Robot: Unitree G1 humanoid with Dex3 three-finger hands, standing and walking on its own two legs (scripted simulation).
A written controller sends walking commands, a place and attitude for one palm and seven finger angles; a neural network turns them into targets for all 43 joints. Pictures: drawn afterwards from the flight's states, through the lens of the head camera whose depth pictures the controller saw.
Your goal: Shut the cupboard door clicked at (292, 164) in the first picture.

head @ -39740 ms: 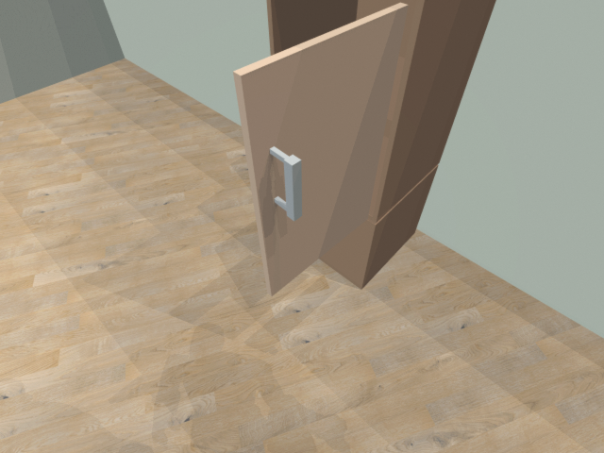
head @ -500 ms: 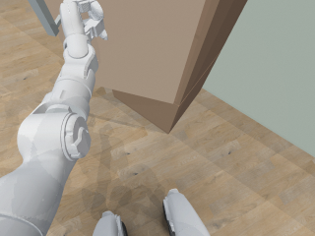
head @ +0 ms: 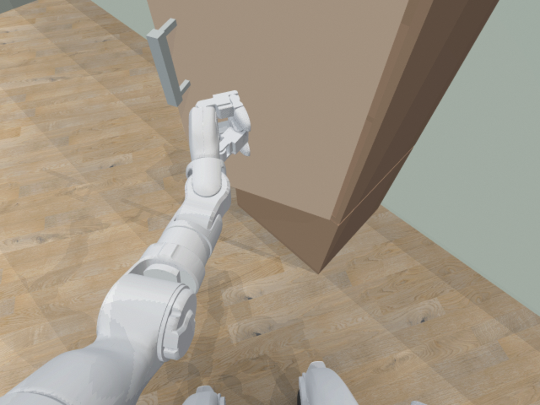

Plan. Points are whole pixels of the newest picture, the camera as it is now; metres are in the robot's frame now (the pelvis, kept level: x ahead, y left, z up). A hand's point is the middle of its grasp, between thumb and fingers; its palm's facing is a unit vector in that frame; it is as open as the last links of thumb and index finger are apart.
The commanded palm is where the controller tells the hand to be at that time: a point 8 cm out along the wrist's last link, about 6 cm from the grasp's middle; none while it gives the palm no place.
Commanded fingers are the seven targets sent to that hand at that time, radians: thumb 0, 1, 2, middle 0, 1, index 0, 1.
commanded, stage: pull the fist back off the door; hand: left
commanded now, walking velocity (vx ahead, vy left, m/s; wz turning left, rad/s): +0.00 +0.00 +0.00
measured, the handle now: (172, 64) +0.67 +0.11 +0.10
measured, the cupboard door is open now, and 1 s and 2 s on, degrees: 22 22 22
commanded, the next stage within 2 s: draw the hand back to the body in 0.02 s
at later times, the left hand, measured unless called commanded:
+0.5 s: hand (183, 155) +0.42 +0.08 +0.13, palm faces +0.06 -1.00 -0.02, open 3.1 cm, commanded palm +0.38 +0.13 +0.14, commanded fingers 0.00 0.90 0.90 -1.30 -1.50 -1.30 -1.50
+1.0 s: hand (39, 245) +0.29 +0.19 +0.18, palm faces +0.22 -0.94 -0.27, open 3.7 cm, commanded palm +0.24 +0.24 +0.20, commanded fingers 0.00 0.90 0.90 -0.64 -0.78 -0.64 -0.78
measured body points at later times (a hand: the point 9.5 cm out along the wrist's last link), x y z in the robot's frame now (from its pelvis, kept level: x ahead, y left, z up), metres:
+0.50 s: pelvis +0.00 +0.00 +0.03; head +0.05 -0.02 +0.48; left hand +0.41 +0.13 +0.14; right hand +0.05 -0.26 -0.10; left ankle +0.00 +0.14 -0.68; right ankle +0.04 -0.14 -0.68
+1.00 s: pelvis +0.03 +0.00 +0.06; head +0.01 -0.02 +0.51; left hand +0.27 +0.24 +0.20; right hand +0.23 -0.20 -0.01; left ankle +0.00 +0.14 -0.68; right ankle +0.04 -0.14 -0.68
